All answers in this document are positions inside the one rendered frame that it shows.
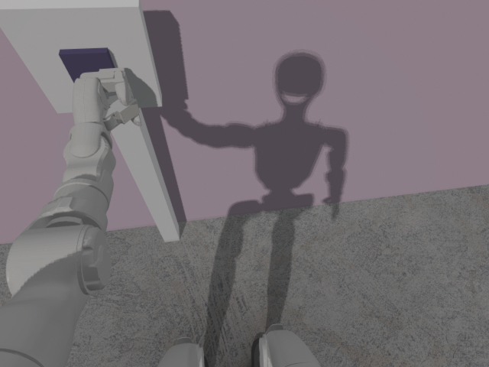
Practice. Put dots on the robot thigh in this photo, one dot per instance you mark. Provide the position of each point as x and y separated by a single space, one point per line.
282 348
183 355

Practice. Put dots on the robot left forearm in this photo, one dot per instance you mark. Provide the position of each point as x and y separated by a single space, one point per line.
84 193

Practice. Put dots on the panel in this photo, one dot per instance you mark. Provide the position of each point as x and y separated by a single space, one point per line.
39 29

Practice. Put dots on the robot left thigh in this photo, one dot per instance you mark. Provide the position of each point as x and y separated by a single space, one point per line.
183 355

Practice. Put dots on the robot left upper arm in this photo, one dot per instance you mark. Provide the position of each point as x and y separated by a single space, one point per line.
52 273

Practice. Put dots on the robot left hand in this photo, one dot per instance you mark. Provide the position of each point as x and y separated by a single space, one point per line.
90 103

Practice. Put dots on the robot right thigh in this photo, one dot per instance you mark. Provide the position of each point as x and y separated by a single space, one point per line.
282 348

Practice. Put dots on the button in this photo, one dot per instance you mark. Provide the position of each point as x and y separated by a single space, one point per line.
78 61

